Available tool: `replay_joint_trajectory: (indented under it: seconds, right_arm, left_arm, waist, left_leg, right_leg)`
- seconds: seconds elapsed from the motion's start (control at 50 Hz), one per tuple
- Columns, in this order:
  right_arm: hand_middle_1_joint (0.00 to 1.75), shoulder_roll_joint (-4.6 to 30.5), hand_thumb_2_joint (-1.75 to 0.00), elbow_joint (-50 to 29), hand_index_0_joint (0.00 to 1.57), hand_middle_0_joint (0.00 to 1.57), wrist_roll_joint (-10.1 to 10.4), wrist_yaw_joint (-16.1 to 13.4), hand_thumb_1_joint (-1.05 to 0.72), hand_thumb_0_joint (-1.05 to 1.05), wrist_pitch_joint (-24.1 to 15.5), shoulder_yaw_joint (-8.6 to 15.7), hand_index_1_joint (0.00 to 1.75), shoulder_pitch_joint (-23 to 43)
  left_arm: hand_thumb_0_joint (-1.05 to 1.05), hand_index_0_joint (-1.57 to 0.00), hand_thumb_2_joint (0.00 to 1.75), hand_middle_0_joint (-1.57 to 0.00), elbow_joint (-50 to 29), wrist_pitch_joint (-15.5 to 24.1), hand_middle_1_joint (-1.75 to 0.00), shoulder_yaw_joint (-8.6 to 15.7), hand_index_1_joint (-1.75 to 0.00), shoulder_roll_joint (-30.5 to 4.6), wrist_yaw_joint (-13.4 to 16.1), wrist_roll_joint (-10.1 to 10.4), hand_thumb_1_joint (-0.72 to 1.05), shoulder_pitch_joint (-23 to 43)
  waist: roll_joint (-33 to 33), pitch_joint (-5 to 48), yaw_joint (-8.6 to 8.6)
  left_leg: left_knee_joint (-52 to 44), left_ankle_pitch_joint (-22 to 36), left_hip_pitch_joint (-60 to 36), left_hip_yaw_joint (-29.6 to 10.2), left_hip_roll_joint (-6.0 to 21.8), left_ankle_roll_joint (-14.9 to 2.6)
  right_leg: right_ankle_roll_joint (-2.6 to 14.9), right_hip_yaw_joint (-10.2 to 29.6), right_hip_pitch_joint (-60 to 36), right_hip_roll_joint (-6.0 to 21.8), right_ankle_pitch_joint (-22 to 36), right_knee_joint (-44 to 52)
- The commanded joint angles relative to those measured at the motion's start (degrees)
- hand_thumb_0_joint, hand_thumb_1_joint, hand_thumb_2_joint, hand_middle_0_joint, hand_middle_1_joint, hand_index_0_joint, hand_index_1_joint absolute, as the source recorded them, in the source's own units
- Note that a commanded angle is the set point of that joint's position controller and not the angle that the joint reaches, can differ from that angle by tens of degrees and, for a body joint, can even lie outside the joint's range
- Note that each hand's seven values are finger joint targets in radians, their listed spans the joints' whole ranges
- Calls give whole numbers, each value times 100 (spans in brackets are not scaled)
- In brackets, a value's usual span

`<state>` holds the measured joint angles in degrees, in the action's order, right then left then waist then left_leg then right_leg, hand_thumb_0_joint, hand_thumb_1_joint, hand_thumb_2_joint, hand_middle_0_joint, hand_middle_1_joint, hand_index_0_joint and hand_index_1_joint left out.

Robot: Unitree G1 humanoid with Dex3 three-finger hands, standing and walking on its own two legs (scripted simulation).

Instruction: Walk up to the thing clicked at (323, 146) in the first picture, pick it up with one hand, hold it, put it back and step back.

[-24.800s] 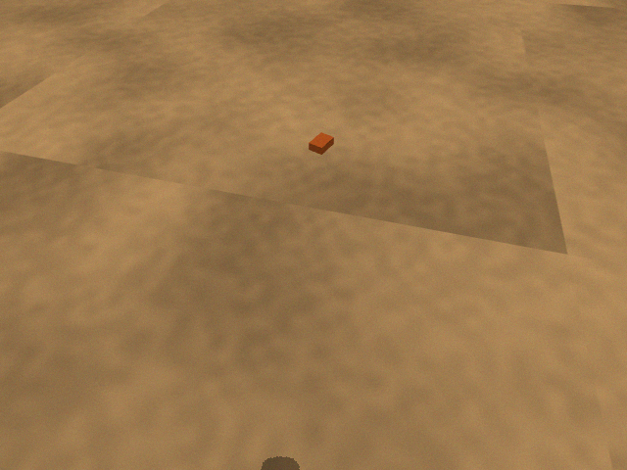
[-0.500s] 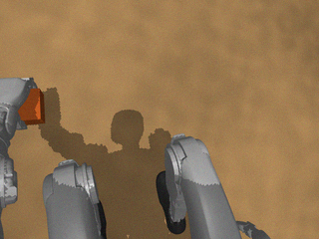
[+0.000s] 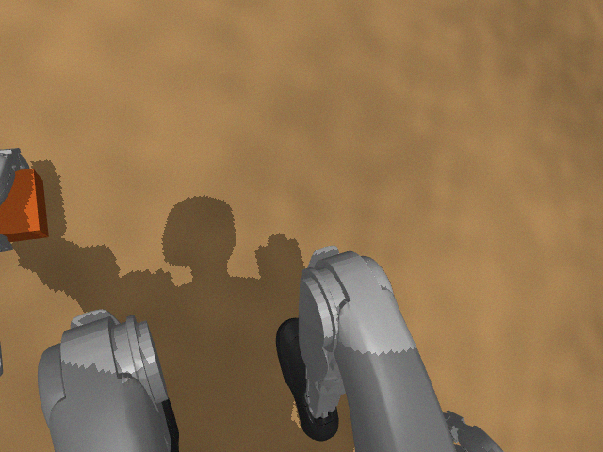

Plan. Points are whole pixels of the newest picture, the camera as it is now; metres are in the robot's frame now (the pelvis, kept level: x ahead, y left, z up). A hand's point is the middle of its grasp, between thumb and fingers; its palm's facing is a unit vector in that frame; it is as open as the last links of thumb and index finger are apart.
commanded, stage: rest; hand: left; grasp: from above
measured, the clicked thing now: out of the picture +0.47 +0.29 -0.23
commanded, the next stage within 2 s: open in 1.12 s
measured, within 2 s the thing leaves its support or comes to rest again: neither
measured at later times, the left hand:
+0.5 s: hand out of the picture +0.46 +0.28 -0.24, palm faces -0.48 -0.08 -0.87, open 10.9 cm
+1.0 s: hand (9, 216) +0.46 +0.28 -0.26, palm faces -0.48 -0.08 -0.88, open 10.9 cm
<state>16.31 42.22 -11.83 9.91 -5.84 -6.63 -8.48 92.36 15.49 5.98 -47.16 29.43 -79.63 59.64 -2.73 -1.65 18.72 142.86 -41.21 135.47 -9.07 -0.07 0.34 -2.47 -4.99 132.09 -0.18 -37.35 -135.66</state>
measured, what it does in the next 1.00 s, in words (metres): stands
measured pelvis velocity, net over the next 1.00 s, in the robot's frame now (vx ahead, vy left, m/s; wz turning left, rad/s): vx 0.00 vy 0.00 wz -0.07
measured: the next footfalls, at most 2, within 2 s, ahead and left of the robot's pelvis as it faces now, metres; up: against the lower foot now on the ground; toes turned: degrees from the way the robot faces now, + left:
none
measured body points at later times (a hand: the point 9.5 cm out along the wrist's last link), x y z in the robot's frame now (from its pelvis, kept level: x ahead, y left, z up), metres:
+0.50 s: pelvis +0.00 +0.00 -0.01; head +0.28 +0.10 +0.33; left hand +0.48 +0.29 -0.19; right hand +0.02 -0.28 -0.07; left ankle +0.06 +0.12 -0.28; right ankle +0.11 -0.13 -0.28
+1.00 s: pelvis +0.00 +0.00 -0.01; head +0.28 +0.10 +0.32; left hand +0.48 +0.28 -0.21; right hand +0.03 -0.26 -0.07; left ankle +0.06 +0.12 -0.28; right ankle +0.11 -0.13 -0.28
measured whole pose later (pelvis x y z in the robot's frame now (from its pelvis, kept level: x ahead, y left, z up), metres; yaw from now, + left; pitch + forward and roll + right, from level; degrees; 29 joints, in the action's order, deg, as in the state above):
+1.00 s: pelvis +0.00 +0.00 -0.01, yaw -4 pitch +29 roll -13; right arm 19.3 39.2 -16.1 14.7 -12.1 -14.3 -5.7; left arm 101.1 14.5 8.0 -56.1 35.6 -79.2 61.1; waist -6.7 -8.7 23.1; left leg 147.6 -42.5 135.1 -13.2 0.4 0.3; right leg -3.4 -8.2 130.6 -1.7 -36.5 -137.1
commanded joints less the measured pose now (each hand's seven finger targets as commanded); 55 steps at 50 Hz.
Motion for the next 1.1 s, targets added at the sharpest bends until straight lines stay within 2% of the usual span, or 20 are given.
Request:
replay_joint_trajectory:
  seconds: [0.0, 0.02, 0.04, 0.06, 0.14, 0.22, 0.24, 0.28, 0.3, 0.34, 0.54, 0.6, 0.62, 0.66, 0.68, 0.74, 0.8, 0.84, 1.0, 1.08]
  right_arm:
    - [30, 1636, -89, -21, 20, 20, -6, -31, -90, 0, -54, 434, 30, -1229]
    - [30, 1614, -89, 36, 20, 20, 10, -18, -90, 0, -58, 378, 30, -1235]
    - [30, 1652, -89, -9, 20, 20, -33, -3, -90, 0, -82, 381, 30, -1254]
    - [30, 1661, -89, 11, 20, 20, -27, 12, -90, 0, -97, 347, 30, -1275]
    - [30, 1827, -90, -14, 20, 20, -85, 14, -90, 0, -77, 333, 30, -1378]
    - [30, 1876, -90, -119, 20, 20, -176, 64, -90, 0, -110, 274, 30, -1290]
    - [30, 1860, -90, -187, 20, 20, -147, 68, -90, 0, -129, 248, 30, -1205]
    - [30, 1931, -90, -81, 20, 20, -217, 77, -90, 0, -145, 230, 30, -1289]
    - [30, 1931, -90, -101, 20, 20, -202, 72, -90, 0, -146, 218, 30, -1286]
    - [30, 1972, -90, -85, 20, 20, -241, 80, -90, 0, -139, 211, 30, -1310]
    - [30, 2013, -90, -72, 20, 20, -346, 193, -90, 0, -305, 71, 30, -1099]
    - [30, 2068, -90, -81, 20, 20, -373, 239, -90, 0, -364, 14, 30, -1085]
    - [30, 1988, -90, -94, 20, 20, -351, 254, -90, 0, -382, -24, 30, -976]
    - [30, 2116, -90, -111, 20, 20, -378, 275, -90, 0, -415, -34, 30, -970]
    - [30, 2060, -90, -200, 20, 20, -372, 301, -90, 0, -448, -65, 30, -943]
    - [30, 2113, -90, -175, 20, 20, -375, 345, -91, 0, -491, -74, 30, -947]
    - [30, 2128, -90, -153, 20, 20, -385, 370, -91, 0, -487, -142, 30, -1002]
    - [30, 2166, -90, -224, 20, 20, -413, 401, -91, 0, -527, -158, 30, -921]
    - [30, 2177, -90, -236, 20, 20, -392, 386, -91, 0, -612, -268, 30, -903]
    - [30, 2177, -90, -251, 20, 20, -376, 390, -91, 0, -609, -333, 30, -864]
  left_arm:
    - [0, -99, 81, -97, -713, -73, -70, 84, -68, -1267, 349, 145, 64, 1867]
    - [0, -97, 78, -95, -434, -116, -70, -29, -68, -1226, 341, 142, 62, 1693]
    - [0, -96, 78, -94, -535, -113, -69, 67, -67, -1312, 349, 193, 61, 1816]
    - [0, -96, 78, -94, -470, -135, -70, 66, -68, -1402, 341, 163, 60, 1739]
    - [0, -99, 82, -98, -409, -137, -67, 486, -67, -1861, 358, 150, 63, 1531]
    - [0, -102, 78, -100, -327, -42, -69, 409, -67, -1752, 359, 153, 67, 1588]
    - [0, -100, 78, -99, -447, -8, -67, 264, -66, -1627, 325, 155, 65, 1590]
    - [0, -104, 79, -102, -464, 37, -69, 450, -67, -1999, 347, 125, 71, 1648]
    - [0, -103, 79, -102, -442, 50, -67, 501, -66, -2107, 363, 97, 69, 1543]
    - [0, -107, 80, -106, -561, 101, -68, 514, -67, -2078, 412, 78, 75, 1549]
    - [0, -107, 82, -106, -244, 116, -68, 205, -67, -1890, 652, 11, 74, 1587]
    - [0, -106, 80, -105, -118, 72, -69, 251, -68, -1990, 747, 16, 74, 1588]
    - [0, -106, 79, -104, -128, 54, -69, -21, -67, -1682, 742, 38, 73, 1582]
    - [0, -106, 78, -104, 21, 25, -70, 180, -68, -2053, 813, -14, 74, 1598]
    - [0, -104, 76, -102, -60, 2, -67, 52, -66, -1888, 790, 9, 71, 1626]
    - [0, -104, 76, -102, 48, -51, -68, 92, -66, -1888, 870, 51, 70, 1618]
    - [0, -102, 78, -101, 166, -101, -67, 337, -66, -2229, 949, 39, 67, 1558]
    - [0, -103, 77, -102, 234, -128, -66, 215, -65, -2049, 925, 22, 69, 1624]
    - [0, -102, 76, -101, 227, -50, -65, 251, -64, -2256, 819, 182, 67, 1572]
    - [0, -100, 78, -100, 201, 32, -66, 58, -65, -2173, 769, 230, 64, 1567]
  waist:
    - [2343, 3957, 177]
    - [2356, 3855, 126]
    - [2211, 3895, 219]
    - [2207, 3887, 159]
    - [2156, 3837, 175]
    - [2229, 3628, 333]
    - [2302, 3675, 278]
    - [2387, 3583, 351]
    - [2367, 3618, 262]
    - [2457, 3573, 308]
    - [2553, 3320, 459]
    - [2519, 3184, 500]
    - [2630, 3198, 455]
    - [2589, 3091, 520]
    - [2574, 3200, 525]
    - [2663, 3228, 565]
    - [2644, 3217, 551]
    - [2582, 2990, 658]
    - [2471, 2999, 639]
    - [2346, 3015, 685]
  left_leg:
    - [-1470, 1333, -3051, 466, -44, -138]
    - [-1443, 1243, -2897, 489, -51, -152]
    - [-1361, 1336, -2860, 473, -43, -165]
    - [-1341, 1338, -2819, 498, -58, -173]
    - [-1215, 1608, -2713, 502, -33, -171]
    - [-1126, 1498, -2716, 429, -16, -144]
    - [-1182, 1519, -2790, 419, -25, -124]
    - [-1103, 1409, -2814, 404, 3, -139]
    - [-1113, 1359, -2737, 417, -1, -138]
    - [-1157, 1401, -2883, 387, 7, -116]
    - [-1090, 1424, -2991, 270, 64, -80]
    - [-1125, 1378, -2930, 233, 62, -80]
    - [-1163, 1326, -2892, 251, 53, -80]
    - [-1132, 1299, -2851, 199, 71, -76]
    - [-1122, 1350, -2922, 234, 73, -88]
    - [-1161, 1553, -3093, 165, 94, -49]
    - [-1144, 1571, -2956, 178, 102, -72]
    - [-1077, 1455, -2894, 166, 105, -68]
    - [-1115, 1154, -2750, 126, 114, -99]
    - [-1022, 1192, -2652, 115, 129, -136]
  right_leg:
    - [391, -680, -1961, -262, 1346, 1079]
    - [412, -647, -2002, -275, 1280, 1080]
    - [380, -673, -2088, -272, 1390, 1065]
    - [382, -654, -2145, -264, 1401, 1067]
    - [379, -654, -2431, -266, 1633, 1070]
    - [400, -749, -2279, -291, 1522, 1037]
    - [411, -756, -2281, -290, 1505, 1037]
    - [395, -774, -2268, -299, 1439, 1039]
    - [401, -757, -2355, -303, 1383, 1060]
    - [394, -813, -2305, -302, 1379, 1047]
    - [380, -914, -2134, -366, 1506, 932]
    - [367, -972, -2119, -366, 1492, 909]
    - [369, -943, -2117, -379, 1460, 940]
    - [380, -987, -2048, -369, 1455, 876]
    - [355, -952, -2157, -381, 1528, 901]
    - [345, -1002, -2158, -372, 1692, 833]
    - [360, -969, -2351, -393, 1731, 857]
    - [364, -986, -2142, -368, 1623, 823]
    - [356, -1013, -2298, -393, 1349, 964]
    - [314, -998, -2464, -424, 1472, 999]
